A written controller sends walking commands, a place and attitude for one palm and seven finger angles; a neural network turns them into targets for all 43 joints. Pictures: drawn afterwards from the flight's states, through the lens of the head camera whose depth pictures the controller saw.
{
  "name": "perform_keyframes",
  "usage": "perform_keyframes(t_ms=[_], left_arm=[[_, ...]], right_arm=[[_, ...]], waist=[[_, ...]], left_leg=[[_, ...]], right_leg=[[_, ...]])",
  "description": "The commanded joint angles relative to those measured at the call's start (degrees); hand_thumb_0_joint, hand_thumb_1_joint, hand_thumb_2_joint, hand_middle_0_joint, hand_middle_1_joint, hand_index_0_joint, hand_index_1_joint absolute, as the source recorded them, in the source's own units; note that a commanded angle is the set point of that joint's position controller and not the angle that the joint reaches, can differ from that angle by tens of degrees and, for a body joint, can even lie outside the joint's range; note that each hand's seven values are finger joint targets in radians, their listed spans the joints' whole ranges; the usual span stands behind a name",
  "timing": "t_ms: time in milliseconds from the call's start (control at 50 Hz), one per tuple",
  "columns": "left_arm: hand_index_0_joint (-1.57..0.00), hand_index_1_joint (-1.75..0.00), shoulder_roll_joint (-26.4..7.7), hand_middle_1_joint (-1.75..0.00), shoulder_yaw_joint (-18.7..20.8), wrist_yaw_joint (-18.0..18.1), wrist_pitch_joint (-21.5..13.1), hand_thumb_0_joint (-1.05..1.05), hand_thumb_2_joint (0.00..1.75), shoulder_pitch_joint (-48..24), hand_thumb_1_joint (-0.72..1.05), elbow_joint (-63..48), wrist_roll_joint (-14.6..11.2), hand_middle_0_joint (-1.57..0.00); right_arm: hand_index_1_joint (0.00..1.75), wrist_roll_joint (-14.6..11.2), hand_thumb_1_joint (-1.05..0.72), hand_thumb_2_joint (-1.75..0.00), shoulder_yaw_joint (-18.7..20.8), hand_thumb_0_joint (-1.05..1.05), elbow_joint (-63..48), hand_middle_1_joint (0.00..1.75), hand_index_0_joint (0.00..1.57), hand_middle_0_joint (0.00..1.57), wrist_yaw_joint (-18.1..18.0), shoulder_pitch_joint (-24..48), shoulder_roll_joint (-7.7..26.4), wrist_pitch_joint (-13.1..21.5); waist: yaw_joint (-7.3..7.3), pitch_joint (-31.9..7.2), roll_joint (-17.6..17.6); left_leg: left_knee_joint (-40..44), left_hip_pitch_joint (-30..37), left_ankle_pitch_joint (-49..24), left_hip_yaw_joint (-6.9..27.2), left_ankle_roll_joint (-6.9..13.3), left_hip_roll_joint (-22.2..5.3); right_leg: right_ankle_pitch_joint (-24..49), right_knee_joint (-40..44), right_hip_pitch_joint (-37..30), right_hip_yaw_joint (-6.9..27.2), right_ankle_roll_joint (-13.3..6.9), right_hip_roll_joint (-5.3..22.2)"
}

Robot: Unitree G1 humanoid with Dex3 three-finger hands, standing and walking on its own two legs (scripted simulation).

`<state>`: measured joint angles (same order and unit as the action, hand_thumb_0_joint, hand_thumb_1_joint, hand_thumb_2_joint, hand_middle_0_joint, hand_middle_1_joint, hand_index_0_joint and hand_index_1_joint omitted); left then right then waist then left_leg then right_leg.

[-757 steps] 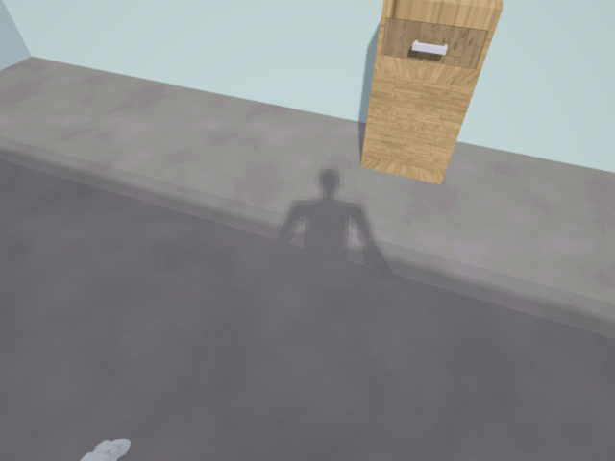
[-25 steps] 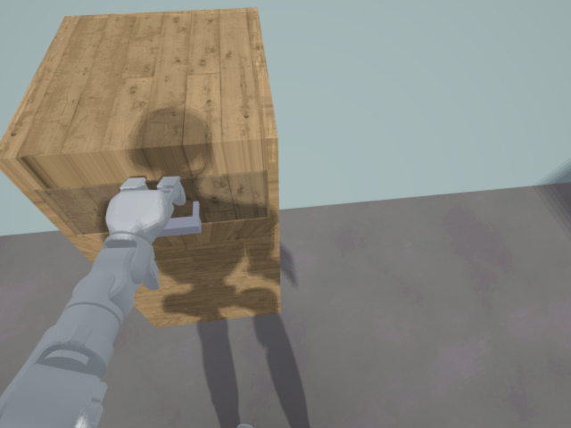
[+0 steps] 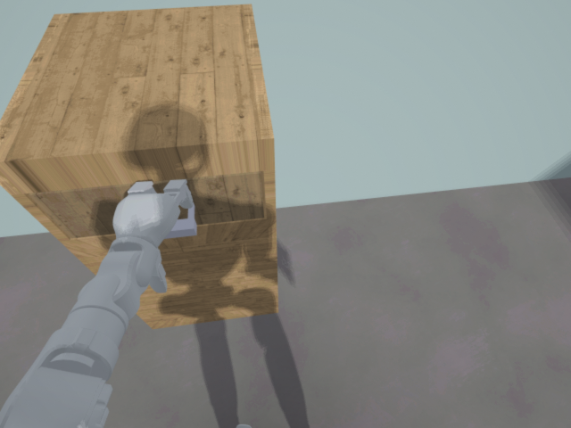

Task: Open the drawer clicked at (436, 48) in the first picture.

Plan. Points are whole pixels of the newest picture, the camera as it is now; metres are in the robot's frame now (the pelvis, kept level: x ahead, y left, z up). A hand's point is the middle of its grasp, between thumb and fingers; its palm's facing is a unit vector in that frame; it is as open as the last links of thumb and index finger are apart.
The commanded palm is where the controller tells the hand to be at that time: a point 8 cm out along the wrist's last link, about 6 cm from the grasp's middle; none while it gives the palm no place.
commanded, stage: move the hooked fingers above the handle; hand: left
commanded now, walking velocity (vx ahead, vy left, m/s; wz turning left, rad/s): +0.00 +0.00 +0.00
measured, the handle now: (158, 221) +0.46 +0.24 -0.06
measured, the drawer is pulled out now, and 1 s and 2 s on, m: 0.00 0.00 0.00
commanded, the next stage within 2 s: lower the fingers behind the handle in 0.02 s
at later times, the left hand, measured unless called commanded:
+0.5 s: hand (160, 239) +0.40 +0.21 -0.02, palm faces -0.02 -0.09 -1.00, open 13.9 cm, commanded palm +0.38 +0.24 +0.03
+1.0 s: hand (154, 251) +0.40 +0.23 -0.06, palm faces -0.04 -0.07 -1.00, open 14.0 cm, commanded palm +0.38 +0.24 -0.01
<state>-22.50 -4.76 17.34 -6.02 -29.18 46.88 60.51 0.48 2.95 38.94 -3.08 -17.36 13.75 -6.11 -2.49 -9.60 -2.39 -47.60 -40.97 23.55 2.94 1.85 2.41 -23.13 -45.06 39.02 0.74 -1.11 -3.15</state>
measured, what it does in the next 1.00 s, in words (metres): stands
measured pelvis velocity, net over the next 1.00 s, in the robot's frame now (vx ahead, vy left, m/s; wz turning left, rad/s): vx -0.02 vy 0.00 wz -0.04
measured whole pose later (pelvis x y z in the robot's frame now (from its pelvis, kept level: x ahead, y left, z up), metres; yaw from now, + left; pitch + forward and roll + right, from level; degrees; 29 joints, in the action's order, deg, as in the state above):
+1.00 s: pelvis -0.02 +0.00 -0.03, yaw -2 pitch +22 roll -2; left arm -24.3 2.4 26.9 -6.0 -29.0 53.0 63.3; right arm 1.8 3.3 40.2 -0.9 -18.2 14.4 -6.0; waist -3.9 -12.1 -2.6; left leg -57.9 -53.3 26.9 1.3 1.9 1.3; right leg -25.7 -55.3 52.0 1.7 -0.9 -4.5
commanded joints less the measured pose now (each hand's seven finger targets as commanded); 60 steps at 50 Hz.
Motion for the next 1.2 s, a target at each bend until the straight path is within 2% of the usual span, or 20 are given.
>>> perform_keyframes(t_ms=[0,40,100,180,240,320,360,400,440,500,560,620,660,700,780,820,880,940,1060,1180], left_arm=[[-0.30,-1.20,-19.8,-1.20,14.9,10.7,-0.5,0.00,0.30,-18.0,-0.50,-11.6,2.1,-0.30],[-0.30,-1.20,-23.9,-1.20,18.7,14.6,3.0,0.00,0.30,-16.5,-0.50,-11.8,2.9,-0.30],[-0.30,-1.20,-19.1,-1.20,13.9,16.5,9.9,0.00,0.30,-14.1,-0.50,-9.3,2.8,-0.30],[-0.30,-1.20,-11.4,-1.20,5.1,10.3,16.6,0.00,0.30,-16.6,-0.50,-4.2,-1.3,-0.30],[-0.30,-1.20,-8.0,-1.20,-0.3,3.6,13.5,0.00,0.30,-23.5,-0.50,-7.0,-3.6,-0.30],[-0.30,-1.20,-9.4,-1.20,0.6,0.1,1.6,0.00,0.30,-25.0,-0.50,-14.2,-1.2,-0.30],[-0.30,-1.20,-10.5,-1.20,3.1,2.3,-2.7,0.00,0.30,-23.1,-0.50,-14.6,0.9,-0.30],[-0.30,-1.20,-13.5,-1.20,7.9,6.4,-4.1,0.00,0.30,-19.6,-0.50,-10.5,3.0,-0.30],[-0.30,-1.20,-17.0,-1.20,13.0,10.9,-2.5,0.00,0.30,-17.3,-0.50,-7.3,3.4,-0.30],[-0.30,-1.20,-16.7,-1.20,13.7,16.4,3.2,0.00,0.30,-15.3,-0.50,-4.2,3.6,-0.30],[-0.30,-1.20,-16.2,-1.20,11.1,17.8,9.7,0.00,0.30,-19.6,-0.50,-1.4,3.9,-0.30],[-0.30,-1.20,-15.7,-1.20,9.0,15.1,12.4,0.00,0.30,-24.1,-0.50,-3.3,1.8,-0.30],[-0.30,-1.20,-14.4,-1.20,6.9,11.7,11.0,0.00,0.30,-27.4,-0.50,-5.7,-0.2,-0.30],[-0.30,-1.20,-12.4,-1.20,5.0,9.0,8.5,0.00,0.30,-26.3,-0.50,-4.5,-1.0,-0.30],[-0.30,-1.20,-13.5,-1.20,5.9,6.4,4.7,0.00,0.30,-19.7,-0.50,1.4,0.9,-0.30],[-0.30,-1.20,-14.4,-1.20,7.2,7.0,2.6,0.00,0.30,-17.4,-0.50,1.1,2.0,-0.30],[-0.30,-1.20,-15.0,-1.20,10.0,9.5,0.4,0.00,0.30,-14.0,-0.50,-1.2,2.4,-0.30],[-0.30,-1.20,-15.8,-1.20,12.5,12.8,0.0,0.00,0.30,-12.5,-0.50,-2.6,2.2,-0.30],[-0.30,-1.20,-16.8,-1.20,11.5,17.7,5.2,0.00,0.30,-19.5,-0.50,-0.9,4.1,-0.30],[-0.30,-1.20,-14.9,-1.20,8.6,14.9,8.1,0.00,0.30,-23.8,-0.50,1.7,1.4,-0.30]], right_arm=[[0.30,1.0,-0.90,-0.90,2.8,0.00,-4.4,0.30,0.20,0.20,0.7,-2.0,7.6,0.4],[0.30,1.6,-0.90,-0.90,2.3,0.00,-5.1,0.30,0.20,0.20,1.2,-0.3,7.7,-0.1],[0.30,0.8,-0.90,-0.90,2.6,0.00,-6.1,0.30,0.20,0.20,2.0,0.2,7.6,-0.5],[0.30,-1.2,-0.90,-0.90,3.3,0.00,-5.4,0.30,0.20,0.20,1.6,-1.5,8.9,-0.4],[0.30,-1.4,-0.90,-0.90,3.1,0.00,-5.2,0.30,0.20,0.20,0.0,-2.1,9.4,0.3],[0.30,0.1,-0.90,-0.90,3.0,0.00,-4.3,0.30,0.20,0.20,-1.7,-3.0,8.1,1.3],[0.30,0.6,-0.90,-0.90,3.1,0.00,-4.0,0.30,0.20,0.20,-1.3,-3.2,7.3,1.3],[0.30,1.1,-0.90,-0.90,3.1,0.00,-3.3,0.30,0.20,0.20,-0.4,-2.8,7.4,1.0],[0.30,1.6,-0.90,-0.90,2.9,0.00,-3.1,0.30,0.20,0.20,0.9,-2.3,7.8,0.8],[0.30,1.9,-0.90,-0.90,2.9,0.00,-4.3,0.30,0.20,0.20,2.2,-1.2,7.8,0.7],[0.30,1.4,-0.90,-0.90,3.0,0.00,-4.3,0.30,0.20,0.20,2.8,-1.8,8.6,0.5],[0.30,0.6,-0.90,-0.90,3.5,0.00,-4.1,0.30,0.20,0.20,2.2,-3.1,9.1,0.5],[0.30,0.3,-0.90,-0.90,3.7,0.00,-3.6,0.30,0.20,0.20,1.2,-4.0,9.1,0.9],[0.30,0.1,-0.90,-0.90,3.5,0.00,-2.5,0.30,0.20,0.20,0.3,-4.5,8.8,1.5],[0.30,0.3,-0.90,-0.90,2.5,0.00,-1.9,0.30,0.20,0.20,-0.1,-4.4,8.6,1.3],[0.30,0.4,-0.90,-0.90,2.4,0.00,-2.3,0.30,0.20,0.20,0.4,-4.2,8.4,1.2],[0.30,1.0,-0.90,-0.90,2.8,0.00,-3.3,0.30,0.20,0.20,1.2,-4.1,8.2,1.1],[0.30,1.5,-0.90,-0.90,3.1,0.00,-3.2,0.30,0.20,0.20,2.1,-3.7,8.4,1.1],[0.30,1.6,-0.90,-0.90,3.4,0.00,-1.8,0.30,0.20,0.20,2.8,-3.8,9.3,1.2],[0.30,1.3,-0.90,-0.90,3.3,0.00,-1.1,0.30,0.20,0.20,2.3,-4.6,9.4,1.6]], waist=[[2.67,-19.9,-4.0],[4.99,-22.1,-2.8],[4.05,-23.9,-2.1],[-1.34,-21.6,5.3],[-4.84,-18.5,6.4],[-3.30,-18.8,-2.8],[-1.86,-18.1,-7.2],[-0.36,-16.0,-6.1],[1.86,-16.6,-4.4],[2.68,-20.7,-2.4],[0.88,-23.6,-0.5],[-1.27,-29.1,1.1],[-3.08,-30.8,0.6],[-3.89,-26.8,1.2],[-2.17,-17.9,0.4],[-0.80,-16.7,-1.3],[0.88,-20.4,-3.2],[1.21,-22.5,-1.9],[-0.97,-24.1,-2.2],[-2.65,-27.0,-1.7]], left_leg=[[1.3,10.8,-27.0,-1.6,0.0,-0.5],[1.2,8.0,-27.2,-2.3,-0.2,0.3],[2.2,9.4,-27.4,-3.9,-0.3,0.3],[4.0,10.9,-24.0,-3.8,0.5,-0.6],[4.6,13.8,-21.7,-2.5,1.4,-0.9],[2.7,20.0,-25.6,-0.4,0.8,-1.5],[1.4,20.1,-27.1,0.4,-0.1,-1.9],[-0.3,14.7,-25.3,0.7,-0.8,-2.0],[-1.1,8.3,-22.8,0.2,-0.8,-1.4],[-2.5,4.1,-21.7,-2.0,-0.6,-0.4],[-2.5,3.8,-20.0,-2.6,-0.2,-0.4],[-2.3,7.8,-21.9,-2.8,0.4,-0.7],[-2.3,10.6,-22.1,-2.2,0.6,-1.1],[-2.1,10.5,-20.4,-2.1,1.1,-1.2],[-2.1,4.4,-16.8,-2.0,1.1,-1.0],[-2.4,3.1,-16.6,-2.0,0.9,-1.1],[-4.1,3.5,-20.3,-2.0,0.5,-1.2],[-5.8,1.3,-20.9,-2.0,0.4,-1.1],[-6.9,0.0,-17.9,-2.0,0.2,-1.1],[-7.2,2.8,-17.4,-1.8,0.4,-1.2]], right_leg=[[21.6,-0.2,-5.2,-1.8,-2.4,-0.3],[23.7,-1.4,-9.1,-1.4,-2.5,-0.3],[26.0,0.0,-12.0,-1.4,-2.0,-0.5],[25.4,4.1,-12.5,-1.3,-0.5,-0.3],[22.8,6.3,-10.4,-0.9,-0.1,0.2],[18.0,4.0,-2.0,-1.5,-1.1,0.3],[15.1,2.1,2.8,-2.2,-1.9,-0.1],[13.5,-0.5,5.7,-3.0,-2.5,-0.4],[13.4,-2.8,4.2,-3.1,-2.9,-0.5],[16.4,-4.2,1.0,-2.5,-2.5,-0.6],[17.0,-3.7,-0.8,-2.1,-1.7,-0.7],[21.2,-2.1,-4.9,-1.3,-0.9,-0.6],[21.6,-1.2,-4.8,-1.0,-0.5,-0.4],[19.9,-0.2,-3.1,-0.9,-0.3,-0.3],[16.2,-0.8,0.9,-1.1,-1.2,-0.3],[15.1,-1.7,2.4,-1.4,-1.7,-0.4],[17.4,-4.2,2.5,-1.5,-2.1,-0.7],[18.8,-6.1,2.3,-1.4,-2.0,-0.7],[15.8,-7.0,5.4,-1.6,-1.5,-0.5],[15.6,-6.2,5.1,-1.7,-1.0,-0.6]])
